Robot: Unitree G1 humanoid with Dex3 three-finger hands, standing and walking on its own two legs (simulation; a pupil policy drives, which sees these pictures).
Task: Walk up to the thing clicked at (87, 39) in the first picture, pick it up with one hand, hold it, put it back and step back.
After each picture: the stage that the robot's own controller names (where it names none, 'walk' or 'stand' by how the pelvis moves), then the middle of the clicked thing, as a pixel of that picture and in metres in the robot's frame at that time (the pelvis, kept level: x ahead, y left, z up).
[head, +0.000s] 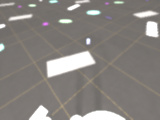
stand; (88, 41) +1.87 +0.15 -0.72
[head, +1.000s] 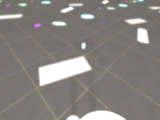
walk; (83, 46) +1.75 +0.18 -0.72
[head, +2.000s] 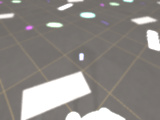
walk; (81, 57) +1.22 +0.20 -0.71
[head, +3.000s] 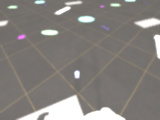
walk; (77, 74) +0.78 +0.23 -0.72
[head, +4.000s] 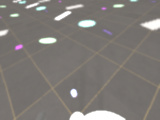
walk; (74, 93) +0.47 +0.28 -0.69
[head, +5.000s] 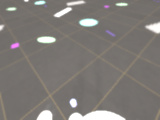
stand; (73, 103) +0.31 +0.23 -0.71
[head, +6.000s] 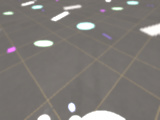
stand; (71, 107) +0.28 +0.25 -0.71
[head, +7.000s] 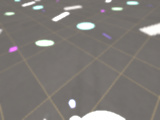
stand; (72, 104) +0.33 +0.25 -0.72
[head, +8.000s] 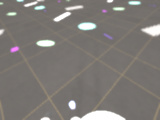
stand; (72, 105) +0.32 +0.25 -0.73
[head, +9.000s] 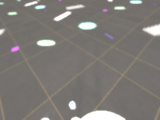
go down; (72, 105) +0.31 +0.25 -0.73
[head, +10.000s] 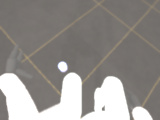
go down; (63, 67) +0.40 +0.25 -0.36
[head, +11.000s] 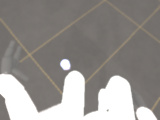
go down; (65, 65) +0.40 +0.26 -0.31
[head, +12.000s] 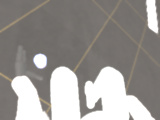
close in; (40, 61) +0.38 +0.29 -0.22
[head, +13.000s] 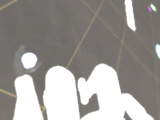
close; (29, 61) +0.38 +0.29 -0.22
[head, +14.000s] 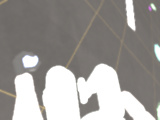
lift; (30, 61) +0.37 +0.28 -0.23
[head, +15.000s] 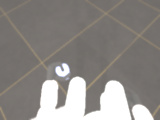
lift; (63, 72) +0.32 +0.22 -0.04
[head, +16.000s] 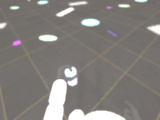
hold; (71, 76) +0.32 +0.16 +0.03
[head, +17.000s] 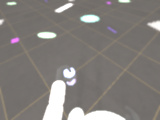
hold; (70, 76) +0.33 +0.17 +0.00
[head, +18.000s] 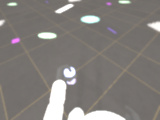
hold; (70, 76) +0.33 +0.17 +0.01
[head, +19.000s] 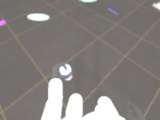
crouch; (66, 72) +0.36 +0.19 -0.05
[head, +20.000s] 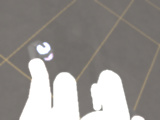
lower; (45, 52) +0.47 +0.28 -0.11
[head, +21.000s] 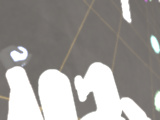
lower; (20, 57) +0.42 +0.30 -0.23
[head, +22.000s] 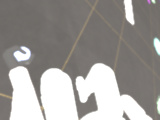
lower; (23, 56) +0.41 +0.30 -0.22
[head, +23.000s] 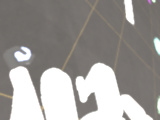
lower; (24, 57) +0.41 +0.30 -0.22
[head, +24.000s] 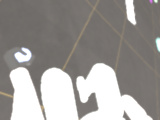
lower; (24, 58) +0.41 +0.30 -0.22
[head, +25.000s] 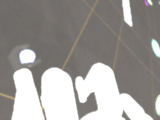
open; (27, 59) +0.40 +0.28 -0.23
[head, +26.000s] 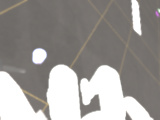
stand; (39, 56) +0.40 +0.27 -0.23
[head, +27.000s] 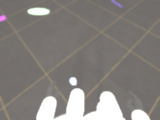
walk; (73, 81) +0.40 +0.21 -0.54
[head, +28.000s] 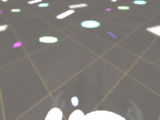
stand; (75, 101) +0.36 +0.20 -0.66
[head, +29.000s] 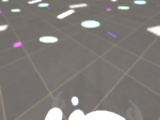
stand; (75, 101) +0.37 +0.20 -0.66
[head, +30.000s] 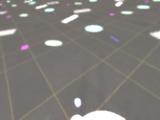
stand; (77, 102) +0.38 +0.20 -0.72
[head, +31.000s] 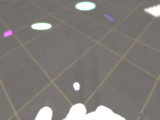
walk; (76, 86) +0.42 +0.19 -0.70
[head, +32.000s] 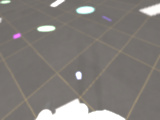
walk; (78, 75) +0.64 +0.23 -0.70
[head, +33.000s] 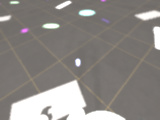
stand; (78, 62) +0.98 +0.28 -0.70
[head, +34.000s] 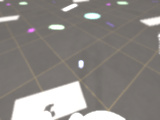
stand; (81, 64) +1.00 +0.23 -0.72
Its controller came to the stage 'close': yes
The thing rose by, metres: 0.73
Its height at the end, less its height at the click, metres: +0.00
